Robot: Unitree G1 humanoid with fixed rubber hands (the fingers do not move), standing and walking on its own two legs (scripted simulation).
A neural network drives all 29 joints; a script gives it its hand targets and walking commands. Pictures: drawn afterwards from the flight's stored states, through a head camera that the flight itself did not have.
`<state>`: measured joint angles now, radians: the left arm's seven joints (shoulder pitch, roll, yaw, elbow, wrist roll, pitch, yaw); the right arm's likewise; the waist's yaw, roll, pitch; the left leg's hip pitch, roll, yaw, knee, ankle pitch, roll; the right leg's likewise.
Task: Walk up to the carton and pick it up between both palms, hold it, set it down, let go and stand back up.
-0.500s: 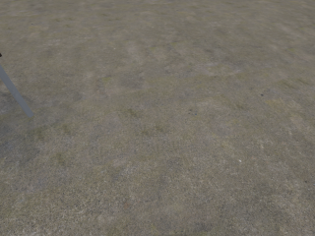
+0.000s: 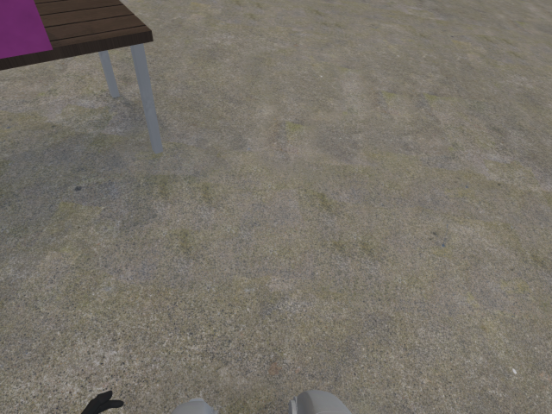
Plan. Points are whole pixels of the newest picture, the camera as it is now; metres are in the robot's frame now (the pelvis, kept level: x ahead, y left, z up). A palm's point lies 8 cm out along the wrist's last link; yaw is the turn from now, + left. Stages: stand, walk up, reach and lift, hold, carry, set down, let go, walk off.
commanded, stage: walk up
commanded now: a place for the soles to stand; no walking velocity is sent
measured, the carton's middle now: out of the picture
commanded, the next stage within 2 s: none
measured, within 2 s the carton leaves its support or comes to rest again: neither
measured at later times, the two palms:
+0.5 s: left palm out of the picture +0.14 +0.23 -0.08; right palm (369, 266) +0.39 -0.22 -0.10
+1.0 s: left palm (30, 262) +0.41 +0.40 -0.10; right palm (273, 195) +0.59 -0.04 -0.11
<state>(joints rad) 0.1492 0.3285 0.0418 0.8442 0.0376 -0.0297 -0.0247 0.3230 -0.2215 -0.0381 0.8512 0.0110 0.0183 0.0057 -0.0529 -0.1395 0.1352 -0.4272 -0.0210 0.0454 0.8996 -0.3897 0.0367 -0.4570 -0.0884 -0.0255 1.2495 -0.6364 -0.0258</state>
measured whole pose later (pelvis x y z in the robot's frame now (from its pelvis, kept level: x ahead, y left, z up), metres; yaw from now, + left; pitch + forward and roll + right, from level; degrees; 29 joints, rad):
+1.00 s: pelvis +0.44 +0.13 +0.01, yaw +30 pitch -4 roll +2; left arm 0.23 0.26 0.02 0.70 0.03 -0.02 -0.03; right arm 0.30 -0.16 -0.02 0.78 -0.03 -0.03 -0.01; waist -0.05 -0.06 0.18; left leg -0.41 -0.03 0.05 0.81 -0.33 0.05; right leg -0.54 -0.11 0.00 1.21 -0.58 -0.01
